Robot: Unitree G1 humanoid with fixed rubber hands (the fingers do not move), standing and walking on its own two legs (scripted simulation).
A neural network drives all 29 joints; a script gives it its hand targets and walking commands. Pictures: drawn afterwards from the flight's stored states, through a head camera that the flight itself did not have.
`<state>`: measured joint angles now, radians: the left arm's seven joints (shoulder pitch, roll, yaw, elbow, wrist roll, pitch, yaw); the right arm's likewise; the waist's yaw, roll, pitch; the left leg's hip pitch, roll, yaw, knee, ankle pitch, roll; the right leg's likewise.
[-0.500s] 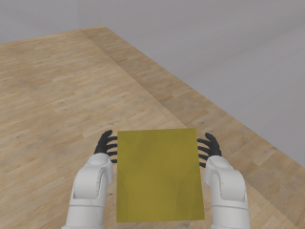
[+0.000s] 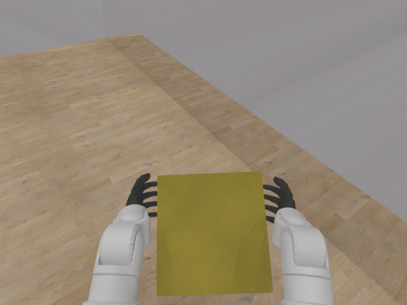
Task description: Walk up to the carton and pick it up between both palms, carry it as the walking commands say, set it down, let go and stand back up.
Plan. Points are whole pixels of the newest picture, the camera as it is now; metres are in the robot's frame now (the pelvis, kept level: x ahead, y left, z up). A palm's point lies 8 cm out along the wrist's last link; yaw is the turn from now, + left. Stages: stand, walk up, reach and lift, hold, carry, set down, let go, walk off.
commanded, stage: carry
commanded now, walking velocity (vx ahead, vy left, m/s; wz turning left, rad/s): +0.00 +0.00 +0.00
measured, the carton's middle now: (211, 227) +0.32 -0.02 -0.04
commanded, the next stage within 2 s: hold in 0.44 s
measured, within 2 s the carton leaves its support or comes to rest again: neither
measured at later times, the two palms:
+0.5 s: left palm (138, 214) +0.29 +0.13 +0.06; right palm (282, 218) +0.28 -0.15 +0.06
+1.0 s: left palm (126, 213) +0.29 +0.15 +0.05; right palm (270, 216) +0.29 -0.13 +0.05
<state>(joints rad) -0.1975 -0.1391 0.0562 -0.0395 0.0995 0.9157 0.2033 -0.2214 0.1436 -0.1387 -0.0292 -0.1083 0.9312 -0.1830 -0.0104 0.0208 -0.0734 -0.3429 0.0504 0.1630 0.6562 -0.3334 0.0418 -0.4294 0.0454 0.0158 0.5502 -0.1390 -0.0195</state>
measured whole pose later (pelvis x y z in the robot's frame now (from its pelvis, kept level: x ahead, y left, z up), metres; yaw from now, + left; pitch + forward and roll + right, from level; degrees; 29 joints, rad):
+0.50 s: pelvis +0.00 +0.00 +0.00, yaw +0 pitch -1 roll -1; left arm -0.22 -0.14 0.06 0.05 0.15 0.84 0.18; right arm -0.22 0.14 -0.14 0.02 -0.16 0.87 -0.16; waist -0.01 0.02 -0.01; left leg -0.30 0.04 0.16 0.65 -0.33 0.04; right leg -0.39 0.04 0.01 0.55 -0.15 -0.02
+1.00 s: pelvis +0.00 +0.01 +0.00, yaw +5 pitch -5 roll -2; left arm -0.32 -0.17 0.11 0.32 0.21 0.73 0.13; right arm -0.22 0.14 -0.23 0.17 -0.22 0.77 -0.08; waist -0.01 0.04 -0.02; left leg -0.23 0.00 0.09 0.65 -0.34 0.06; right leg -0.29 0.03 0.01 0.56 -0.18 -0.01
